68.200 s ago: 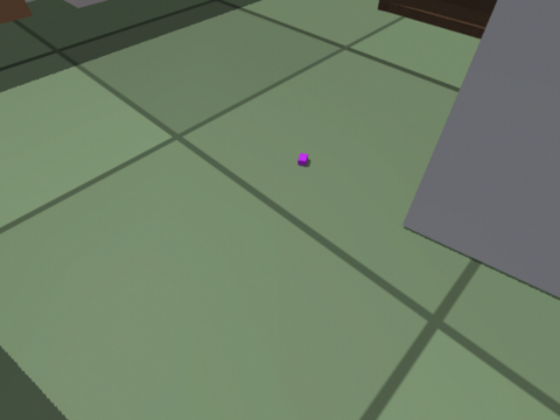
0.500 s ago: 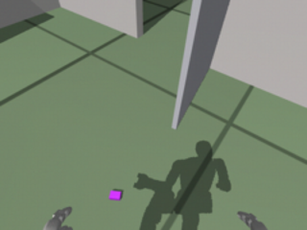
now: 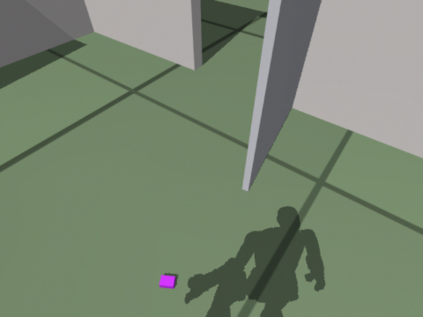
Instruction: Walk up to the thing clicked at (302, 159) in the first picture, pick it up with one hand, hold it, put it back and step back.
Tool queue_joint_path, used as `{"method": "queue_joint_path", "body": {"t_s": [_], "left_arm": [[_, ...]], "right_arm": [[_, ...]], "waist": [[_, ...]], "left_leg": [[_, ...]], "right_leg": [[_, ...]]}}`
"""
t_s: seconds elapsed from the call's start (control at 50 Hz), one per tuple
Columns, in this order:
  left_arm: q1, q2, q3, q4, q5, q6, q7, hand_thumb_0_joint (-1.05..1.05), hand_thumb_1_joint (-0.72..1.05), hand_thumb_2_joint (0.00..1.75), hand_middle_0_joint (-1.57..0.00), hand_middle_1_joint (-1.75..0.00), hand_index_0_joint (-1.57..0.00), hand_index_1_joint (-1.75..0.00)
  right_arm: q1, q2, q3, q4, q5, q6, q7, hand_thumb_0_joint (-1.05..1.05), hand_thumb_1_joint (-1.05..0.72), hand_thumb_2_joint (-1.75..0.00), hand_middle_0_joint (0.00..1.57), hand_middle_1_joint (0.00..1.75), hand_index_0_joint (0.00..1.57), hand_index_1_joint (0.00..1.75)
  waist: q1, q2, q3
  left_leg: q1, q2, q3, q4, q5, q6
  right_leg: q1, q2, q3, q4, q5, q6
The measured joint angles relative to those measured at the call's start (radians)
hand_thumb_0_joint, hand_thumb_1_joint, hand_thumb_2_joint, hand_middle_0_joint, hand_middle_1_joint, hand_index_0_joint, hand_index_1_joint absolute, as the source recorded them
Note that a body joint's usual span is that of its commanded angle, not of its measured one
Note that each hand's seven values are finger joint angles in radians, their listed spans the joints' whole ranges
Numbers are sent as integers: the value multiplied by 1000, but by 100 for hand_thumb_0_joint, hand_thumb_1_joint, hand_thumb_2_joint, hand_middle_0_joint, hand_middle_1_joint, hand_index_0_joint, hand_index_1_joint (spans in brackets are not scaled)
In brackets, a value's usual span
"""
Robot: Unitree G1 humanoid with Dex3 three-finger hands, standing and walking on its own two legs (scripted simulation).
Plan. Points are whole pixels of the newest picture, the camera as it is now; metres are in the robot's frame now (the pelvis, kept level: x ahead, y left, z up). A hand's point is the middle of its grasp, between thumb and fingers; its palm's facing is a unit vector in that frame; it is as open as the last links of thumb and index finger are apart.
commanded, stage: stand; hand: left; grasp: from above
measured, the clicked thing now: (167, 281) +0.44 +0.21 -0.76
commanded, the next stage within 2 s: step back in 1.80 s
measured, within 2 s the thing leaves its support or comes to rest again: neither
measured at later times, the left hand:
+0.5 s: hand out of the picture +0.05 +0.23 -0.16, palm faces +0.01 -0.94 -0.33, open 7.4 cm
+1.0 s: hand out of the picture +0.09 +0.23 -0.15, palm faces +0.00 -0.94 -0.33, open 7.4 cm
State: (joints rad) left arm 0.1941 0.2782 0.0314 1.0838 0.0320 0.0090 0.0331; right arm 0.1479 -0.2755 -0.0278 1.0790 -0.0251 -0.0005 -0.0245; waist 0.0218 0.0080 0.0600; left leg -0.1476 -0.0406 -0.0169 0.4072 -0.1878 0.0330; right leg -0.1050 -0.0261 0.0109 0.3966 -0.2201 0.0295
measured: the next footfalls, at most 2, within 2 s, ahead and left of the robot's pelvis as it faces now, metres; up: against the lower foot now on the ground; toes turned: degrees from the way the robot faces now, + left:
none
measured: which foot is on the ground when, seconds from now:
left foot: down 0.00-1.00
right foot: down 0.00-1.00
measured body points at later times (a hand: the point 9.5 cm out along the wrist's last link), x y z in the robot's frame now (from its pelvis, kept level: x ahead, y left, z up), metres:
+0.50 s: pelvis +0.00 -0.01 +0.00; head +0.00 -0.02 +0.45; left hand +0.05 +0.28 -0.14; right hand +0.06 -0.30 -0.14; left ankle +0.03 +0.10 -0.74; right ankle +0.00 -0.14 -0.74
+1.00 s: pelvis +0.02 -0.02 +0.01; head +0.03 -0.02 +0.46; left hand +0.09 +0.27 -0.13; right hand +0.09 -0.31 -0.13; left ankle +0.03 +0.10 -0.74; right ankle +0.00 -0.14 -0.74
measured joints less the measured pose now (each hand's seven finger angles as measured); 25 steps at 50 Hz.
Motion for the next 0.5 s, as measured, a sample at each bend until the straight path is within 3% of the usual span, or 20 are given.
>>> {"method": "queue_joint_path", "body": {"t_s": [0.5], "left_arm": [[-44,22,-7,77,-6,-14,-14,1,90,90,-20,-30,-21,-30]], "right_arm": [[-16,-40,8,69,9,1,11,1,-90,-90,20,30,21,30]], "waist": [[-17,5,3]], "left_leg": [[18,18,-9,-63,35,-18]], "right_leg": [[18,17,-8,-63,35,-17]]}}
